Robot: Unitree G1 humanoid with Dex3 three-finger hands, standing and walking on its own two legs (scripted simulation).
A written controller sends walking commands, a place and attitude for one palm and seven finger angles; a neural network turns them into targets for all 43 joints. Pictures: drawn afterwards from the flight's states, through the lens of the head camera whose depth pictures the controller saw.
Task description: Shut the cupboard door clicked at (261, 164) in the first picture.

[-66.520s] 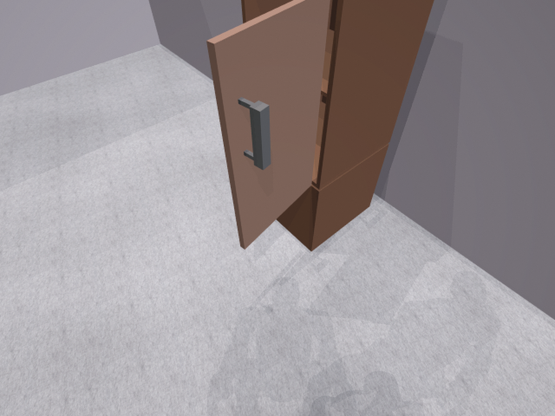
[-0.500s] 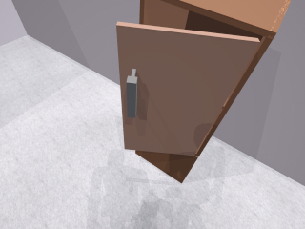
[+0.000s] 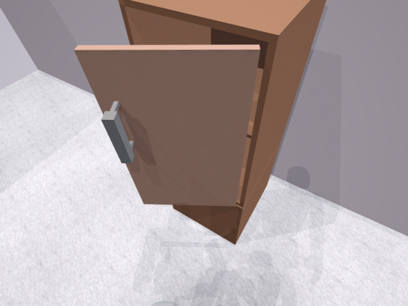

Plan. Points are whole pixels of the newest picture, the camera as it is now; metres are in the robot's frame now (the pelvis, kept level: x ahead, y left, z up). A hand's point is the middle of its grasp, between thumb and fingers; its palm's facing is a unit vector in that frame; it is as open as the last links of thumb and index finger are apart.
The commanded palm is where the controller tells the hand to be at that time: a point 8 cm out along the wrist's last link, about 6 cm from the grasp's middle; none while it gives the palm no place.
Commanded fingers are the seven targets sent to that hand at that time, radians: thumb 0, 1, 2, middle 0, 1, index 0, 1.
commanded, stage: come to a stop and stand still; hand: left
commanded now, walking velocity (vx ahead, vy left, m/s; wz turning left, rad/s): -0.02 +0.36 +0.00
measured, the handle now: (121, 132) +0.46 +0.22 +0.06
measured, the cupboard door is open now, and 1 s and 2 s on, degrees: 30 30 30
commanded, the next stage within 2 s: look again from close up in 0.90 s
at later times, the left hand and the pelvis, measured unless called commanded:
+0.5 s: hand out of the picture +0.00 +0.25 -0.18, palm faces +0.07 -0.97 -0.25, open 7.4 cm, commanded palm none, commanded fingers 0.00 0.90 0.90 -0.20 -0.30 -0.20 -0.30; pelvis -0.01 +0.06 -0.01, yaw +0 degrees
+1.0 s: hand out of the picture +0.01 +0.26 -0.16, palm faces -0.04 -0.98 -0.21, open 7.4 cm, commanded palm none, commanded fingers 0.00 0.90 0.90 -0.20 -0.30 -0.20 -0.30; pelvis -0.01 +0.09 +0.01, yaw -2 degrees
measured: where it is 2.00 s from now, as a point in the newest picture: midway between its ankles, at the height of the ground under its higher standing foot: outside the picture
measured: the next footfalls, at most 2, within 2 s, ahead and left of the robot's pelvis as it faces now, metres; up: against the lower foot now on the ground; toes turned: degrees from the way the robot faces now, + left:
left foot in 0.36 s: +0.06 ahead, +0.13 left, +0.00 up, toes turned +2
right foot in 0.62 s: +0.01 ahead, -0.05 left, +0.00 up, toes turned -1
